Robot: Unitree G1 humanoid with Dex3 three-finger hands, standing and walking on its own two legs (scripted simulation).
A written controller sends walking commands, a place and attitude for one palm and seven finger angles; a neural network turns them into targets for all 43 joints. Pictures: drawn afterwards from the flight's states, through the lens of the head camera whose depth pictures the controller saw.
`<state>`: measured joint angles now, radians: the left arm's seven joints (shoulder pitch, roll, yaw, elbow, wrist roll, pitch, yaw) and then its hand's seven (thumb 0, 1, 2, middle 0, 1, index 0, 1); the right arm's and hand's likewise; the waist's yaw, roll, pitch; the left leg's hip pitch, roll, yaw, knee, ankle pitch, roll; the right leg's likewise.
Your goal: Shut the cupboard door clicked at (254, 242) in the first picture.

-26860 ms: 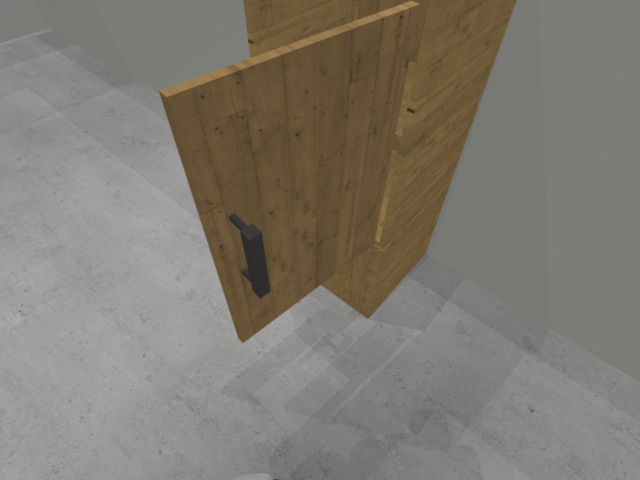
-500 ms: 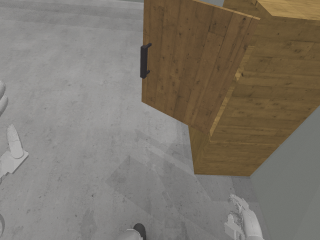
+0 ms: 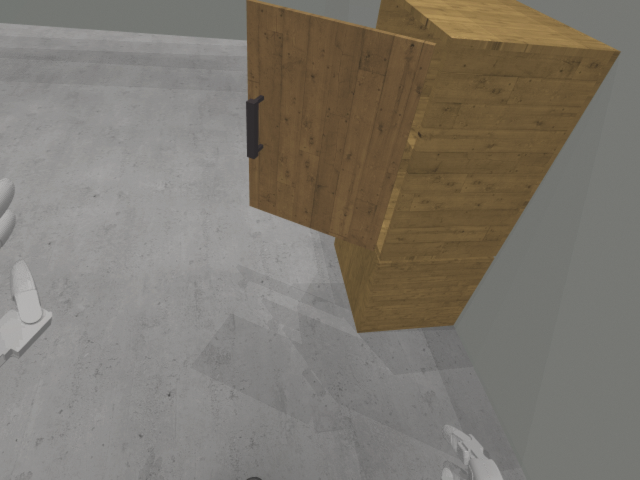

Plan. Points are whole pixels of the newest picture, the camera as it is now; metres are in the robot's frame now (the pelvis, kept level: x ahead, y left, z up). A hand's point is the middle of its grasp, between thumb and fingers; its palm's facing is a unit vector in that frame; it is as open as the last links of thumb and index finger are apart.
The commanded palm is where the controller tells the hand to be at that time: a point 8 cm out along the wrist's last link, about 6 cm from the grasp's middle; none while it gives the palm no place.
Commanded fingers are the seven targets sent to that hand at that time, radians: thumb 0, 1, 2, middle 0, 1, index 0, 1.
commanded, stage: stop stepping back and stand still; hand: left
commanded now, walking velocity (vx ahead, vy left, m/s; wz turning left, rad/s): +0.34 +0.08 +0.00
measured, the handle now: (256, 127) +0.98 +0.15 -0.03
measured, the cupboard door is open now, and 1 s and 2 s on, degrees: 58 58 58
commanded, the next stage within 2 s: let the arm hang, fingers relaxed in 0.48 s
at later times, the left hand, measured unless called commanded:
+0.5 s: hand out of the picture +0.14 +0.30 +0.19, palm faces +0.46 -0.77 -0.44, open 7.4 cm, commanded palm +0.08 +0.34 +0.19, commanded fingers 0.00 0.90 0.90 -0.20 -0.30 -0.20 -0.30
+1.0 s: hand out of the picture +0.00 +0.20 -0.17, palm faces +0.07 -0.98 -0.18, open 6.9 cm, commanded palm none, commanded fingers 0.00 0.90 0.90 -0.20 -0.30 -0.20 -0.30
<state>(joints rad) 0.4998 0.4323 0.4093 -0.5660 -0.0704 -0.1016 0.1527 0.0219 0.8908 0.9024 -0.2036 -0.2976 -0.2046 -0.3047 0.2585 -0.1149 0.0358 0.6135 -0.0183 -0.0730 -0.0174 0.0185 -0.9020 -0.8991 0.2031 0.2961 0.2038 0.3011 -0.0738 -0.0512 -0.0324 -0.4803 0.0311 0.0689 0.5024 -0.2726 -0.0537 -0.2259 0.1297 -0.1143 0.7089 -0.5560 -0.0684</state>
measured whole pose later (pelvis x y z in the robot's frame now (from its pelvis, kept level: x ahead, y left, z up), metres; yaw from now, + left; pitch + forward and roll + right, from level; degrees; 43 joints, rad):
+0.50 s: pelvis -0.06 +0.04 +0.00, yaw +0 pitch -1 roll +0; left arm 0.53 0.43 0.42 -0.49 -0.02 -0.18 0.18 0.02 0.89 0.90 -0.21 -0.30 -0.21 -0.31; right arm 0.28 -0.15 0.02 0.64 0.00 -0.09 -0.06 0.02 -0.90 -0.90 0.20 0.30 0.20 0.30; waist -0.03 -0.03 -0.03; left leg -0.20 0.11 0.08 0.52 -0.29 -0.05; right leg -0.43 -0.01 -0.10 0.82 -0.33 0.00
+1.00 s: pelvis -0.03 +0.01 +0.01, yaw +2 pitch +0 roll +0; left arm 0.27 0.19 0.03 0.99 0.00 0.01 0.02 -0.04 1.00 0.90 -0.21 -0.30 -0.21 -0.30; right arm 0.30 -0.17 0.01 1.01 -0.03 0.04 -0.02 0.01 -0.91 -0.90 0.20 0.30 0.20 0.30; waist 0.00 -0.04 0.04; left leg -0.24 0.05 0.05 0.46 -0.22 -0.02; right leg -0.21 0.03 -0.15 0.41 -0.20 -0.07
